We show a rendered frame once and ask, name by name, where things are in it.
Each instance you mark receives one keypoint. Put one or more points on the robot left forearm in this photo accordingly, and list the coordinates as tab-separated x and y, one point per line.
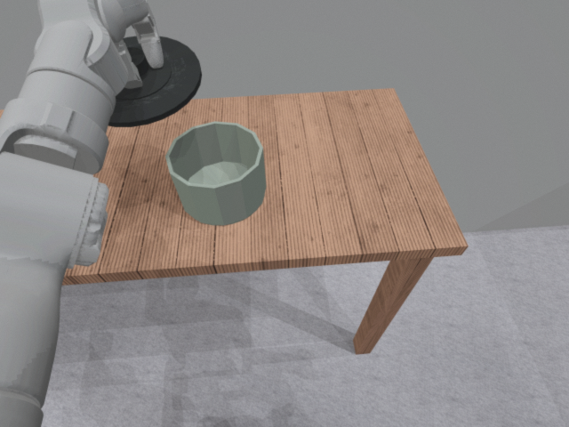
62	113

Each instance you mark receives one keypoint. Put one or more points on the lid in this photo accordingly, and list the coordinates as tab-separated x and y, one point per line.
165	90

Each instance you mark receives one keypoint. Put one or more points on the table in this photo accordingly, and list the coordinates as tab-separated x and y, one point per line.
347	182

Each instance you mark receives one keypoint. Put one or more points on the pot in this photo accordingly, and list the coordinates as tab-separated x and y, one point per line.
218	171

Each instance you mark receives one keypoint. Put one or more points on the knob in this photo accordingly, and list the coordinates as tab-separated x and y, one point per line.
139	60

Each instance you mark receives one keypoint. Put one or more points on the robot left hand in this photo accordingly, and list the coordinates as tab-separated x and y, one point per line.
138	14

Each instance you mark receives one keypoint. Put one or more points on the robot left upper arm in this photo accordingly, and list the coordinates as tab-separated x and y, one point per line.
51	218

